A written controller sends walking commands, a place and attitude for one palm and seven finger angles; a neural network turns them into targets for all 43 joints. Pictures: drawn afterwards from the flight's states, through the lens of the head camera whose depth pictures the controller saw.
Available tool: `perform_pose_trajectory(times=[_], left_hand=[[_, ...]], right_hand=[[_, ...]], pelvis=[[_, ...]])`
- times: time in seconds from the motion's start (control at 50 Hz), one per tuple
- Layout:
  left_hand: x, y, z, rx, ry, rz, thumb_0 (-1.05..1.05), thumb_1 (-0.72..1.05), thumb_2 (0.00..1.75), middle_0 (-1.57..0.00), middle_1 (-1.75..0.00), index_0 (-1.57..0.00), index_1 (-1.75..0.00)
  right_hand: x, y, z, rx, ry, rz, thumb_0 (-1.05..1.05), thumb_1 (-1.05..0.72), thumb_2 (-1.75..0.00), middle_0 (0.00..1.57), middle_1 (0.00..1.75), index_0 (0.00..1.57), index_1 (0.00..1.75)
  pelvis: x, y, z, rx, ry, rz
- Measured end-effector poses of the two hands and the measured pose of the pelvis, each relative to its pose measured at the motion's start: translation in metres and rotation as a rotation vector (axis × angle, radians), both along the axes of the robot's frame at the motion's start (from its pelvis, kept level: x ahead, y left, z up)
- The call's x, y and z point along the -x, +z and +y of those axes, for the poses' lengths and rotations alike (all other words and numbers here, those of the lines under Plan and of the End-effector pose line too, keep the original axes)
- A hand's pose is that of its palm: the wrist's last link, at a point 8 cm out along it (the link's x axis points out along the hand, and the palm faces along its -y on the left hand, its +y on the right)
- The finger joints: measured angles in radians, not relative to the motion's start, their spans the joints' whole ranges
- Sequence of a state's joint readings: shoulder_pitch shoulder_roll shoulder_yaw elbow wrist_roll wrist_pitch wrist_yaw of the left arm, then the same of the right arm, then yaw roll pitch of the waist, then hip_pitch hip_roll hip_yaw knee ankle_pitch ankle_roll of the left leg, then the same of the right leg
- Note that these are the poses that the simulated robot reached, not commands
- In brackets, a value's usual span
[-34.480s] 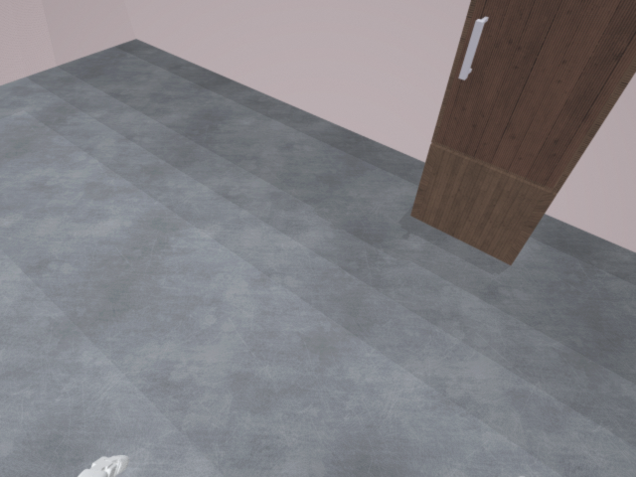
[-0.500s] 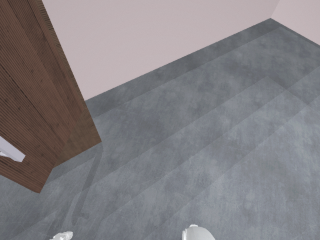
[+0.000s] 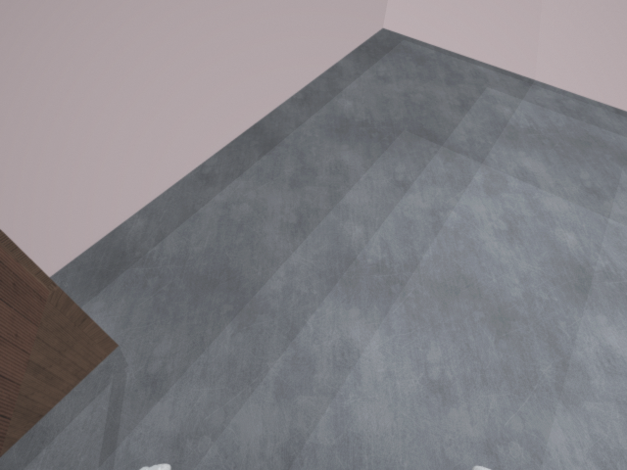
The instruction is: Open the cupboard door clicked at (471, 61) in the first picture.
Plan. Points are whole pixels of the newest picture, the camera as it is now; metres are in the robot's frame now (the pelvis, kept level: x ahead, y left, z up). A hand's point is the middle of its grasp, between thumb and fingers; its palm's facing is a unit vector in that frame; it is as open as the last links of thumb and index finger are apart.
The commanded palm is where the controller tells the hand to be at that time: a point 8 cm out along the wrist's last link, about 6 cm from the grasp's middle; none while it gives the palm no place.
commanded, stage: walk to a spot facing it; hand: left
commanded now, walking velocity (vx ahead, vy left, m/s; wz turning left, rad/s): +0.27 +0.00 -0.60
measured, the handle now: out of the picture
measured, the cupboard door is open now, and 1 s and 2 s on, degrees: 44 44 44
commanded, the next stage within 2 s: turn to face it in 1.22 s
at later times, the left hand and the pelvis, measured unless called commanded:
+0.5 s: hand (294, 344) +0.33 +0.05 -0.16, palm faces -0.36 -0.91 -0.21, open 7.4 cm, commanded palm none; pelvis +0.13 -0.08 -0.02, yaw -19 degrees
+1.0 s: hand (312, 326) +0.37 +0.02 -0.18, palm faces -0.35 -0.92 -0.16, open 7.3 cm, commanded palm none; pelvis +0.36 -0.16 -0.01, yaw -28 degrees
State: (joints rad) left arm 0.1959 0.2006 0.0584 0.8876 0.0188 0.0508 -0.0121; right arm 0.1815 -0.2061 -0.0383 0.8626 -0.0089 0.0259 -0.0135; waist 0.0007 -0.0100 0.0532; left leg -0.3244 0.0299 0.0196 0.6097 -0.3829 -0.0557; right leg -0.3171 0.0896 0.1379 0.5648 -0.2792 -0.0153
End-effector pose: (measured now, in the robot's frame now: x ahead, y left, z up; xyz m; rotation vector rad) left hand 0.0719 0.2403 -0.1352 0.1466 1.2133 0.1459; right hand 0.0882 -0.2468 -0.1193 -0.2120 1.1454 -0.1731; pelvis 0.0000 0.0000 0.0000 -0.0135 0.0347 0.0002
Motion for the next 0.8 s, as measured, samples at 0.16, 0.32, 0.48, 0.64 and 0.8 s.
perform_pose_trajectory(times=[0.16,0.32,0.48,0.64,0.8], left_hand=[[-0.047,0.008,0.011,0.024,-0.1,0.019,0.0,0.91,0.9,-0.2,-0.3,-0.2,-0.3],[-0.138,0.01,-0.031,0.019,-0.27,0.015,0.0,0.91,0.9,-0.2,-0.3,-0.19,-0.3],[-0.26,0.001,-0.131,0.009,-0.443,-0.138,0.0,0.91,0.9,-0.2,-0.3,-0.19,-0.3],[-0.272,0.016,-0.169,-0.016,-0.442,-0.045,0.0,0.92,0.9,-0.2,-0.3,-0.2,-0.3],[-0.285,0.017,-0.168,-0.04,-0.387,0.066,-0.01,0.93,0.9,-0.2,-0.3,-0.2,-0.3]], right_hand=[[0.049,0.015,0.01,0.017,-0.103,0.09,0.0,-0.91,-0.9,0.21,0.3,0.2,0.3],[0.11,0.007,0.007,-0.033,-0.299,0.269,0.0,-0.91,-0.9,0.2,0.3,0.2,0.3],[0.133,-0.027,-0.016,-0.145,-0.456,0.442,0.0,-0.91,-0.9,0.2,0.3,0.2,0.3],[-0.003,-0.015,-0.093,-0.102,-0.469,0.172,0.01,-0.91,-0.9,0.2,0.3,0.2,0.3],[-0.147,-0.001,-0.145,-0.08,-0.412,-0.043,0.0,-0.91,-0.9,0.2,0.3,0.2,0.3]], pelvis=[[-0.029,0.014,0.006,0.022,-0.106,0.002],[-0.07,0.011,-0.016,0.002,-0.232,0.003],[-0.123,-0.018,-0.075,-0.019,-0.326,-0.013],[-0.172,0.008,-0.113,-0.024,-0.393,-0.022],[-0.244,0.012,-0.141,-0.011,-0.433,-0.01]])
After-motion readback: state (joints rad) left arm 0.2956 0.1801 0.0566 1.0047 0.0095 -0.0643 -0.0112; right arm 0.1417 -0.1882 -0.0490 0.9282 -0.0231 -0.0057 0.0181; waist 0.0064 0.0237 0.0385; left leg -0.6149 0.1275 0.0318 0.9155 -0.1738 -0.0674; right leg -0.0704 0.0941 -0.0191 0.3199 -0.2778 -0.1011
